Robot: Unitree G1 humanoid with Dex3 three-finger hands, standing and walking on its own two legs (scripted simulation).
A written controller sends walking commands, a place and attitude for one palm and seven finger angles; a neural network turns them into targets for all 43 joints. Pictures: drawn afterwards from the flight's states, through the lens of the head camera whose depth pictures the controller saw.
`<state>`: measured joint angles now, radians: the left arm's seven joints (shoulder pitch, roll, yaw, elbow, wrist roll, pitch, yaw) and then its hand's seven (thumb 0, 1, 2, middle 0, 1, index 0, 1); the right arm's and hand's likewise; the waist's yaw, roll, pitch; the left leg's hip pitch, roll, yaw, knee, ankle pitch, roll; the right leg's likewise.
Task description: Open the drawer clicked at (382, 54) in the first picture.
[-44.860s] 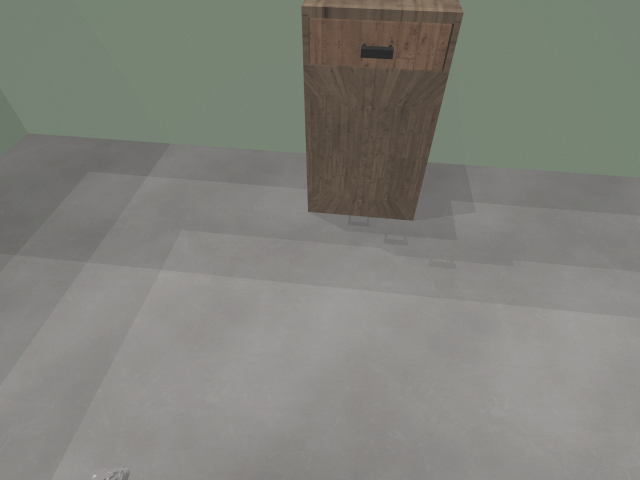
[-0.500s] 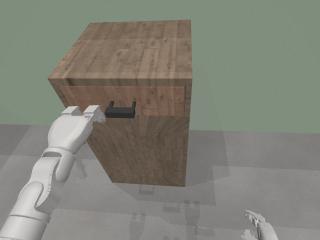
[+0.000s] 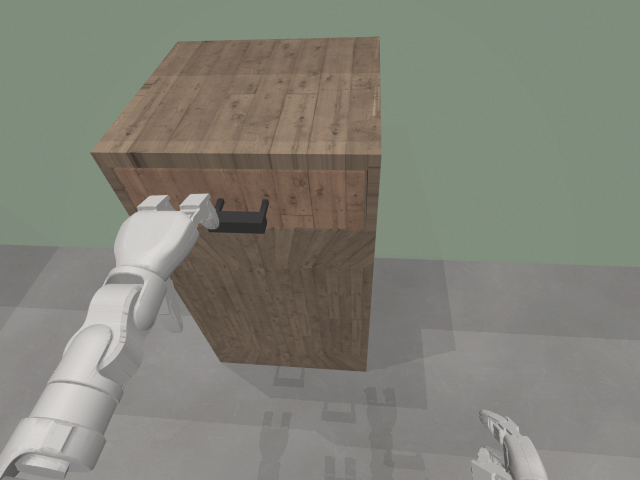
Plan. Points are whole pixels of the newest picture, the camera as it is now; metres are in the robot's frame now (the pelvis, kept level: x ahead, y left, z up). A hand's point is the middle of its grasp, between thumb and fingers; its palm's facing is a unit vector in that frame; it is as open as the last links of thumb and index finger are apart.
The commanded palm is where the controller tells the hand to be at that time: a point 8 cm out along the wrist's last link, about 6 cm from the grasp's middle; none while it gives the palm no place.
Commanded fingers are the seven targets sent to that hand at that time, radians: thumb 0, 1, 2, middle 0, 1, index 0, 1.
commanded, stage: move the hooked fingers above the handle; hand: left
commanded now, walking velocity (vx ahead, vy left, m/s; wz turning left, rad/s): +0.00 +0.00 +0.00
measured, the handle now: (239, 213) +0.53 +0.22 -0.01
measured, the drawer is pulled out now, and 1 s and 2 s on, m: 0.00 0.00 0.00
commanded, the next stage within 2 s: lower the fingers behind the handle in 1.88 s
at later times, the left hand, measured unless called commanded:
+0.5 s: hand (202, 237) +0.41 +0.23 +0.07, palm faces -0.02 -0.03 -1.00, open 13.8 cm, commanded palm +0.39 +0.23 +0.13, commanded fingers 0.00 -0.50 0.30 -0.30 -1.20 -0.30 -1.20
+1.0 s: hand (219, 217) +0.46 +0.22 +0.05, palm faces -0.06 +0.00 -1.00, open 13.8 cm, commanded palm +0.45 +0.23 +0.11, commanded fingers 0.00 -0.50 0.30 -0.30 -1.20 -0.30 -1.20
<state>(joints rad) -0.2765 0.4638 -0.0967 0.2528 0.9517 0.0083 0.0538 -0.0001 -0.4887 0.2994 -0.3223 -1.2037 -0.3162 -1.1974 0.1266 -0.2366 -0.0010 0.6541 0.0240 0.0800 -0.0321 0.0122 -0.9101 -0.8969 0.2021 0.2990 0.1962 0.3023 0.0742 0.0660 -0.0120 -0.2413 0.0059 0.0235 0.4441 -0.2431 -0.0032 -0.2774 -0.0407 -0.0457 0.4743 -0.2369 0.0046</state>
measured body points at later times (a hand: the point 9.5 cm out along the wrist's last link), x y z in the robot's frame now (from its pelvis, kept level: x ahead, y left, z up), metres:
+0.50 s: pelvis +0.01 +0.00 -0.01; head +0.05 -0.03 +0.44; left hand +0.40 +0.23 +0.12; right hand +0.13 -0.26 -0.14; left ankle -0.01 +0.12 -0.74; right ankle +0.00 -0.12 -0.74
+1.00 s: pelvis +0.01 +0.00 -0.01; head +0.08 -0.02 +0.43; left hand +0.46 +0.22 +0.10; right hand +0.08 -0.27 -0.15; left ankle -0.01 +0.12 -0.74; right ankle +0.00 -0.12 -0.74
